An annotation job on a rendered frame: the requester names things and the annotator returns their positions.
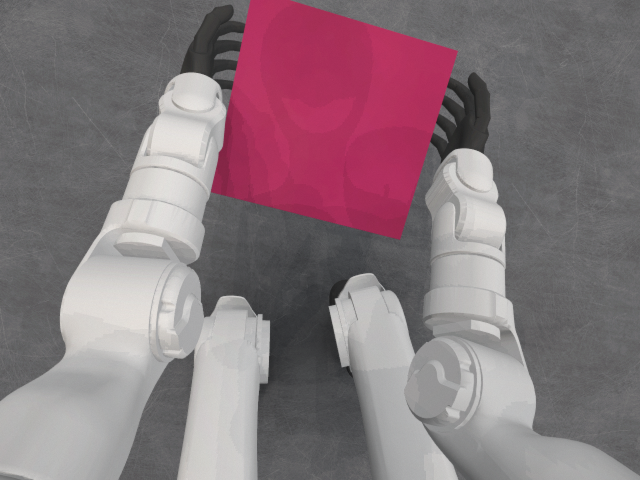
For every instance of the right robot forearm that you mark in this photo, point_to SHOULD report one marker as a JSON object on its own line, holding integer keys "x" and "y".
{"x": 467, "y": 282}

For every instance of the robot right upper arm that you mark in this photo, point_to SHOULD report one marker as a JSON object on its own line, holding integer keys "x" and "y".
{"x": 478, "y": 406}

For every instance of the left robot hand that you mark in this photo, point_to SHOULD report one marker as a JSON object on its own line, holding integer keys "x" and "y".
{"x": 205, "y": 46}

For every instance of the robot shin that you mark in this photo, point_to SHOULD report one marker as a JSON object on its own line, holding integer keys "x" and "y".
{"x": 367, "y": 280}
{"x": 225, "y": 302}

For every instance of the left robot forearm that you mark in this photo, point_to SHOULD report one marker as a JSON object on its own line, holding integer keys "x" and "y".
{"x": 160, "y": 215}

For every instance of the carton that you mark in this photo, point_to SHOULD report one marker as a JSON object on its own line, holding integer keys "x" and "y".
{"x": 330, "y": 117}

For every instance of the robot right shin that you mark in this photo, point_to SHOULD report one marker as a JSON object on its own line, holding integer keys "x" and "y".
{"x": 367, "y": 280}

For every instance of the robot left shin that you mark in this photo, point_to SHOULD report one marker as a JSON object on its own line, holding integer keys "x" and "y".
{"x": 225, "y": 302}

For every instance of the robot left upper arm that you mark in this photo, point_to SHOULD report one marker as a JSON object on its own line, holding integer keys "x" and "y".
{"x": 124, "y": 319}

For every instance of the right robot hand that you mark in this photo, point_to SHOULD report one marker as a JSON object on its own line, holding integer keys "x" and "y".
{"x": 472, "y": 120}

